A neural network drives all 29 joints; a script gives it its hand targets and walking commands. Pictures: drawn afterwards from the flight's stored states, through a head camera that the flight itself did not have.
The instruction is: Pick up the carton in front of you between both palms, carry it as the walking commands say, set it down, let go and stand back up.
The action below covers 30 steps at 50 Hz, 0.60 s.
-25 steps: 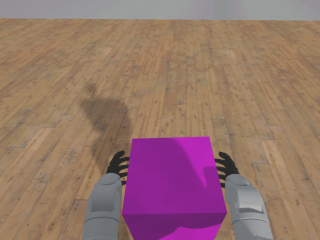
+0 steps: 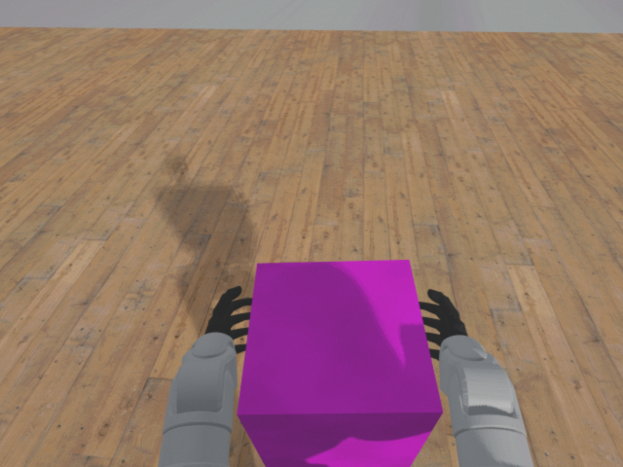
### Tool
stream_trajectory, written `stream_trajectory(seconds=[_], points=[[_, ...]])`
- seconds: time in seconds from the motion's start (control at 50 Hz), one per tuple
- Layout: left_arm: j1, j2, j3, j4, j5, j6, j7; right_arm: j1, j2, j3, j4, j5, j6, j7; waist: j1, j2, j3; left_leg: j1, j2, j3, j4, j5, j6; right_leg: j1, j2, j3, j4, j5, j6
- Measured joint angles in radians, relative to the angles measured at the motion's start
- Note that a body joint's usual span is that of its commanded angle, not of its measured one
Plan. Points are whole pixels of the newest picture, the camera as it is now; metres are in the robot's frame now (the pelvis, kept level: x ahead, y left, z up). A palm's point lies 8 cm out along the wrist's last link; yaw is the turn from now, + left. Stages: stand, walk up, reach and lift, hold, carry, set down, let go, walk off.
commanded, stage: carry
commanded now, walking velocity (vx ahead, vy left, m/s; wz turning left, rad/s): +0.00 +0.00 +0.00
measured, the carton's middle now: (335, 370) +0.29 +0.00 -0.03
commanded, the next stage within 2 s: hold in 0.22 s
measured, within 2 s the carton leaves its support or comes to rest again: neither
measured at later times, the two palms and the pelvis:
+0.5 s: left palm (193, 379) +0.24 +0.17 +0.05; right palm (435, 351) +0.28 -0.12 +0.05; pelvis -0.02 -0.01 +0.01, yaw +6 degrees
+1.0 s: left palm (236, 361) +0.30 +0.14 -0.02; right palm (445, 360) +0.30 -0.16 -0.02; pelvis -0.06 -0.02 -0.02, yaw +1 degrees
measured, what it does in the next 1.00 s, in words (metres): shifts its weight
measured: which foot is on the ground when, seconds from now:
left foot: down 0.00-1.00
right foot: down 0.00-1.00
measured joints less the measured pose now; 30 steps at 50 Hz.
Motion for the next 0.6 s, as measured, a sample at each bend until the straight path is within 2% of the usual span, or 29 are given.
stream_trajectory(seconds=[0.24, 0.28, 0.32, 0.36, 0.46, 0.6], points=[[-0.004, -0.001, 0.001, 0.0, 0.001, -0.001, 0.0, -0.002, 0.001, -0.003, -0.002, 0.0, -0.001, 0.0, 0.0, 0.0, 0.025, 0.02, -0.003, -0.001, -0.013, 0.011, 0.006, 0.021, 0.001, 0.0, -0.013, 0.013, 0.0], [-0.005, -0.002, -0.008, -0.009, 0.002, -0.003, -0.002, 0.01, -0.001, -0.001, -0.025, -0.003, -0.003, 0.004, -0.014, -0.008, 0.085, 0.081, -0.024, -0.034, -0.058, 0.036, 0.01, 0.091, 0.025, 0.071, -0.054, 0.034, -0.013], [-0.003, -0.001, -0.017, -0.012, 0.009, -0.006, -0.003, 0.016, -0.002, 0.001, -0.032, -0.006, -0.006, 0.007, -0.014, -0.017, 0.123, 0.126, -0.037, -0.053, -0.099, 0.063, 0.006, 0.137, 0.035, 0.107, -0.086, 0.055, -0.001], [-0.002, -0.001, -0.02, -0.013, 0.012, -0.009, -0.002, 0.016, -0.002, 0.0, -0.028, -0.007, -0.013, 0.01, -0.011, -0.028, 0.149, 0.154, -0.051, -0.075, -0.126, 0.083, 0.005, 0.17, 0.044, 0.141, -0.101, 0.041, -0.006], [0.009, 0.001, -0.005, -0.027, 0.011, -0.006, 0.003, -0.016, 0.004, -0.005, 0.016, -0.012, -0.024, 0.017, 0.01, -0.029, 0.179, 0.186, -0.053, -0.099, -0.139, 0.102, 0.0, 0.209, 0.046, 0.123, -0.111, 0.05, -0.002], [-0.029, -0.006, 0.028, 0.017, 0.027, -0.001, -0.001, -0.057, 0.013, -0.04, 0.076, -0.033, -0.034, 0.03, 0.006, -0.024, 0.19, 0.196, -0.053, -0.118, -0.114, 0.103, -0.005, 0.221, 0.048, 0.11, -0.079, 0.042, -0.014]])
